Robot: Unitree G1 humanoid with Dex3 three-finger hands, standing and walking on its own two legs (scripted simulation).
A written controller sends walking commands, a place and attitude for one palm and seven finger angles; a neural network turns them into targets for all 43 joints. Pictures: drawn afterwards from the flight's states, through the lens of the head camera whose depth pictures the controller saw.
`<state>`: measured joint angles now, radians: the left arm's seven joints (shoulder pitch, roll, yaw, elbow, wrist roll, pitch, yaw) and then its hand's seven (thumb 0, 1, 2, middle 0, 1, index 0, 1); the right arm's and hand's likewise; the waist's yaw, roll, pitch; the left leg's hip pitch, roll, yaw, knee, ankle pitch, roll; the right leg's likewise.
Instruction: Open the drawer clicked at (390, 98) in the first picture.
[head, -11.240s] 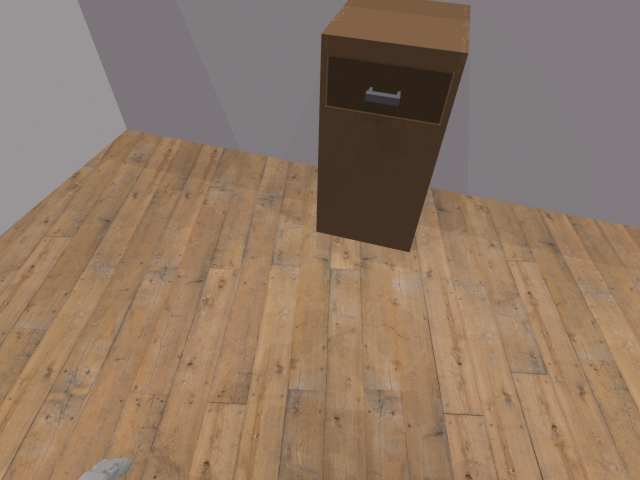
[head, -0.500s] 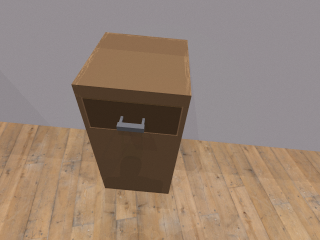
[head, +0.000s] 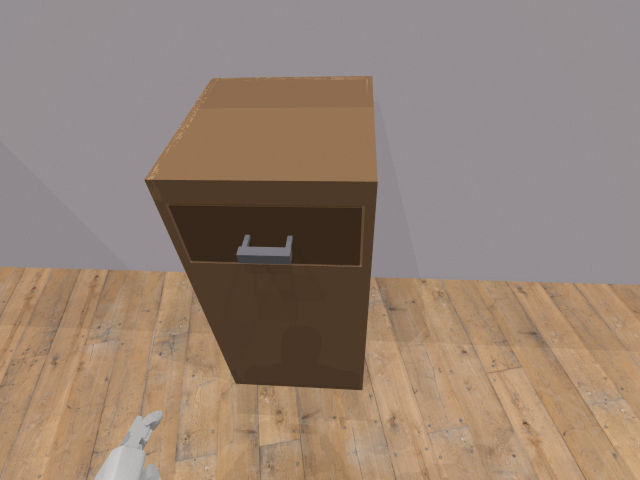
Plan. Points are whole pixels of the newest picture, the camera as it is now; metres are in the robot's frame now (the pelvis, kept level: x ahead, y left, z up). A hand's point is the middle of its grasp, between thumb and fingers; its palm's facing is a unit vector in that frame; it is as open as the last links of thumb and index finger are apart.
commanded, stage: raise the hand with hooked fingers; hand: left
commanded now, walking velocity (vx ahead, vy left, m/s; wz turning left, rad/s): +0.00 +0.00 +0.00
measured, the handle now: (266, 247) +0.55 +0.13 -0.06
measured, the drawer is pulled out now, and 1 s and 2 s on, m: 0.00 0.00 0.00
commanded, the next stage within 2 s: move the hooked fingers above the handle in 1.70 s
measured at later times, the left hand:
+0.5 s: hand (183, 399) +0.23 +0.19 -0.01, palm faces +0.08 -0.09 -0.99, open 10.2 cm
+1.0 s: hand (214, 290) +0.37 +0.17 +0.04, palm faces +0.09 -0.13 -0.99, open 13.1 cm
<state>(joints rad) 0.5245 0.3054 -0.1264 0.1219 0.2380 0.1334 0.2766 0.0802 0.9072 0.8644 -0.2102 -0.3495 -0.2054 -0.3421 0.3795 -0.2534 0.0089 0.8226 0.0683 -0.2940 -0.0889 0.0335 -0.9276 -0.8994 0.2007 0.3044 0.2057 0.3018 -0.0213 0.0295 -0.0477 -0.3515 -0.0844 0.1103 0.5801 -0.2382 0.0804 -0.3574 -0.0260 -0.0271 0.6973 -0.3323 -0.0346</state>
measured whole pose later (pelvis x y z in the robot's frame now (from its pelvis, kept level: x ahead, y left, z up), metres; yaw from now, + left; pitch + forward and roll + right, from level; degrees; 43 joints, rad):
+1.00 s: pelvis +0.07 -0.03 +0.00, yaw -8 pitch +10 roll +2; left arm 0.20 0.37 -0.06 -0.06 0.95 0.14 0.31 -0.01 -0.30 0.38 -0.31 -1.08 -0.31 -1.07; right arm 0.10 -0.29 -0.05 0.62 -0.01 0.14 -0.01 0.02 -0.91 -0.90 0.20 0.30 0.20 0.30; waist 0.05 0.05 -0.12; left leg -0.44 -0.10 -0.05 0.66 -0.38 0.03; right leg -0.45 0.10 0.09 0.71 -0.42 -0.07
